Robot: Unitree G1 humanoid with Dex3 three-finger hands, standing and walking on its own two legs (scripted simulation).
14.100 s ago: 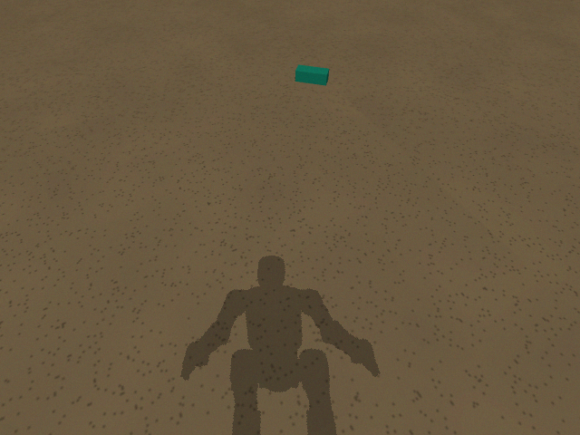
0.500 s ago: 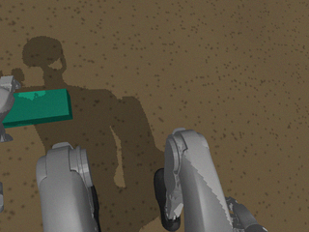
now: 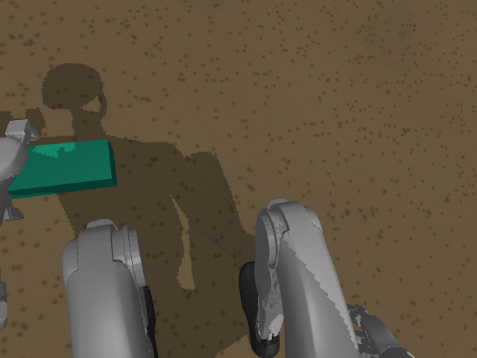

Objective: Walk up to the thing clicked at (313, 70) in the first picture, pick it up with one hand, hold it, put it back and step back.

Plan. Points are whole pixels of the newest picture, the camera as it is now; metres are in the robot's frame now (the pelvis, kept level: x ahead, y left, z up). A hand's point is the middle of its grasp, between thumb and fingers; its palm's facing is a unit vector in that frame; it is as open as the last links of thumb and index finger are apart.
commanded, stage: rise first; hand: left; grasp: from above
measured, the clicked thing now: (58, 169) +0.45 +0.30 -0.28
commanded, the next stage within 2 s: approach in 0.58 s
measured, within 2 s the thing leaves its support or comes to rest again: neither
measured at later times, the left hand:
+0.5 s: hand (11, 179) +0.40 +0.33 -0.17, palm faces -0.46 -0.08 -0.88, open 14.1 cm
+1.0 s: hand (42, 162) +0.43 +0.29 -0.17, palm faces -0.42 -0.04 -0.91, open 14.2 cm
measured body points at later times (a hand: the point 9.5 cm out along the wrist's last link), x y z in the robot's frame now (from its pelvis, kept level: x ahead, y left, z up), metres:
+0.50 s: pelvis +0.00 +0.00 +0.00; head +0.23 +0.07 +0.38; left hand +0.42 +0.33 -0.12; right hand +0.09 -0.27 -0.12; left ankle +0.08 +0.13 -0.29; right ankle +0.10 -0.12 -0.29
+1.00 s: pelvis +0.00 +0.00 +0.00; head +0.22 +0.08 +0.38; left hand +0.45 +0.29 -0.12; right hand +0.08 -0.27 -0.11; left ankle +0.08 +0.13 -0.29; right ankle +0.10 -0.12 -0.29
